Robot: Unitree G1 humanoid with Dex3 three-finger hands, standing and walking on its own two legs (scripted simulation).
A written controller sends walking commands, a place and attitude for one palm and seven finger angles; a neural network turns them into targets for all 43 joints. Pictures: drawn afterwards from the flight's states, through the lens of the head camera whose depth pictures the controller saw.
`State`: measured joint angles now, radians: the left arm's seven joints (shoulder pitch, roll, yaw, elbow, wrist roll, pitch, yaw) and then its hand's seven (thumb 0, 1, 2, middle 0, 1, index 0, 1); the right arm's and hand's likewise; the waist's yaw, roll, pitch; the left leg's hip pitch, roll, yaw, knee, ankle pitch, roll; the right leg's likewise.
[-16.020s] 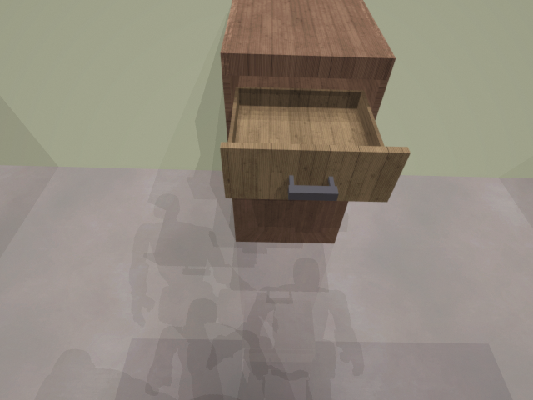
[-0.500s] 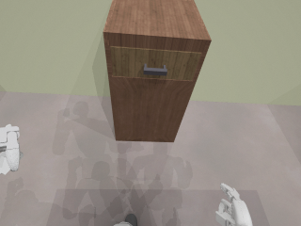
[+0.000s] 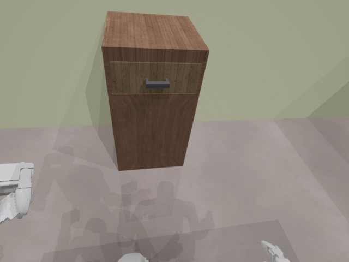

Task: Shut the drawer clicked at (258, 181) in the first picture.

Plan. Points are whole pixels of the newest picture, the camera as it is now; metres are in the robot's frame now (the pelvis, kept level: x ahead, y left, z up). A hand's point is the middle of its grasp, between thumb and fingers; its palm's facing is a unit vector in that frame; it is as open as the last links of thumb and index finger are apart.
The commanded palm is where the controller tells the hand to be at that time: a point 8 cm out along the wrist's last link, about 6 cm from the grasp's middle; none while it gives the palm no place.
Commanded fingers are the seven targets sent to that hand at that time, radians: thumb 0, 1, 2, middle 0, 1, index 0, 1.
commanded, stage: stop stepping back and stand still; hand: left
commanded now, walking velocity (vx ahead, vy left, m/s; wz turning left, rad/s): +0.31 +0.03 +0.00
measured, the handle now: (157, 82) +0.86 +0.12 -0.05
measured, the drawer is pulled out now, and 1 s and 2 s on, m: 0.00 0.00 0.00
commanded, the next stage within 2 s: let the arm hang, fingers relaxed in 0.38 s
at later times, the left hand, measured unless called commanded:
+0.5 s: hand (13, 197) +0.17 +0.27 +0.16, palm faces +0.41 -0.76 -0.51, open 3.2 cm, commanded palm none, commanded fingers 0.00 0.90 0.90 -1.32 -1.51 -1.32 -1.51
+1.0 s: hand out of the picture +0.00 +0.21 -0.16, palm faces +0.15 -0.95 -0.27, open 4.7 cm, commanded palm none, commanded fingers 0.00 0.90 0.90 -0.32 -0.43 -0.32 -0.43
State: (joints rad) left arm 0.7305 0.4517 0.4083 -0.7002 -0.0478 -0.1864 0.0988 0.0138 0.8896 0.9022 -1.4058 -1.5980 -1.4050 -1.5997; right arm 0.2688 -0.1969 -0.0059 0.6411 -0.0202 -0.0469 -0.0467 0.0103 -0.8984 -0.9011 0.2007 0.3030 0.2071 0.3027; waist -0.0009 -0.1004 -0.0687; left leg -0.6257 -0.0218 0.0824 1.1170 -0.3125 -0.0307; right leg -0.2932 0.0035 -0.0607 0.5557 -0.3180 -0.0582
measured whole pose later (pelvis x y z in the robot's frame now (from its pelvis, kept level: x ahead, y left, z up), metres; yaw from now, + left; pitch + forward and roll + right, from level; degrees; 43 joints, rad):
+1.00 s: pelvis -0.01 +0.00 +0.00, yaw +7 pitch +0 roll +0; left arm 0.26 0.23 0.03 0.95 0.01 0.02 0.03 0.01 0.91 0.90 -0.68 -0.87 -0.68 -0.84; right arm 0.26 -0.17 -0.01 0.97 -0.02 0.01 -0.02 0.01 -0.90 -0.90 0.20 0.30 0.20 0.30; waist 0.01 0.00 0.07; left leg -0.22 -0.03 0.01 0.50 -0.28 0.04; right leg -0.27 0.02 -0.01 0.49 -0.23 -0.02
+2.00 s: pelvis +0.00 -0.01 +0.01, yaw +6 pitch -1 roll +0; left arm 0.19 0.19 0.01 1.15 0.00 -0.01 0.03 0.00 0.91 0.90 -0.20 -0.30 -0.20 -0.30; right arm 0.23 -0.20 -0.01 1.14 -0.02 -0.01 -0.03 0.00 -0.90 -0.90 0.20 0.30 0.20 0.30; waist -0.01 0.03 0.04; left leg -0.11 -0.02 0.03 0.36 -0.23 0.03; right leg -0.17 0.03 0.01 0.38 -0.18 -0.03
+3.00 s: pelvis +0.01 +0.00 +0.01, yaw +6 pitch -1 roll +0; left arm 0.10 0.29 0.02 1.14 0.00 -0.02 0.01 0.00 0.91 0.90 -0.20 -0.30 -0.20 -0.30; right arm 0.15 -0.29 -0.01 1.13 -0.02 -0.01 -0.02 0.00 -0.90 -0.90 0.20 0.30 0.21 0.30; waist -0.02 0.01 0.05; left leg -0.07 -0.03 0.02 0.31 -0.21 0.03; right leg -0.14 0.03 0.00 0.32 -0.16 -0.03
